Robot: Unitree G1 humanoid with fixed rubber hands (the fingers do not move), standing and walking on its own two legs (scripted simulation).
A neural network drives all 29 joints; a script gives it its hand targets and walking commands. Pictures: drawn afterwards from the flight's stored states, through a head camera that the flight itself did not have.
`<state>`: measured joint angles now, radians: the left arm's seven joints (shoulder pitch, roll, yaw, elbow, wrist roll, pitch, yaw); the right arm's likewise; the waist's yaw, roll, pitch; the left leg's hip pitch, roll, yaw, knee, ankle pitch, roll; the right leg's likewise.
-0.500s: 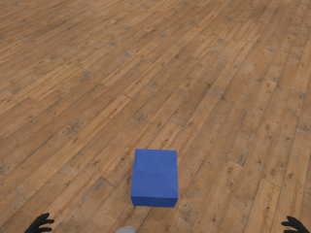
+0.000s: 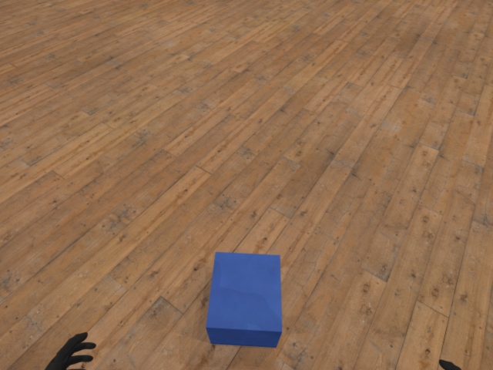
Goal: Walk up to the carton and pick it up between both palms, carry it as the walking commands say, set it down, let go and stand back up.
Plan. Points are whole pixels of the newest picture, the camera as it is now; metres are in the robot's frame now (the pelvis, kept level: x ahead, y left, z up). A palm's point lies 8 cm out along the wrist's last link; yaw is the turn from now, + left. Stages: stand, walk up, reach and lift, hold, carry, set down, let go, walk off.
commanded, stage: walk up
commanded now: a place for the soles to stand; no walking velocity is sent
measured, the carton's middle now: (245, 299) +0.46 +0.02 -0.66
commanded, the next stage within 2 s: reach and lift in 0.36 s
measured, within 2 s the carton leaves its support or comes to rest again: neither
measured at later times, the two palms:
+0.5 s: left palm (67, 359) +0.16 +0.31 -0.09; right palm (447, 366) +0.16 -0.30 -0.07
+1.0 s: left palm (126, 301) +0.27 +0.26 -0.14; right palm (399, 313) +0.26 -0.28 -0.14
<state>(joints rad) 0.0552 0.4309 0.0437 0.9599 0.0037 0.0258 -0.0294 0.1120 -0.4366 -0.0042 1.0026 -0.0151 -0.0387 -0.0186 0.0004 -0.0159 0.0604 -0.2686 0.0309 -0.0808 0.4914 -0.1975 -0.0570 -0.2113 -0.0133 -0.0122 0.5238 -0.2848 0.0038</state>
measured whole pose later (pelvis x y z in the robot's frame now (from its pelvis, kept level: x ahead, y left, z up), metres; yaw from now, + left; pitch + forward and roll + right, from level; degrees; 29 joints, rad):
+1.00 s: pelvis -0.01 +0.01 -0.05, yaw -3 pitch +19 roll +1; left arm -0.21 0.26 0.17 0.60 -0.01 0.19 -0.01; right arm -0.26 -0.33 -0.18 0.66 -0.02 0.16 0.05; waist 0.01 -0.01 0.01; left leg -0.88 0.02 -0.03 0.88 -0.34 -0.05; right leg -0.85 -0.01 0.05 0.93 -0.42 0.03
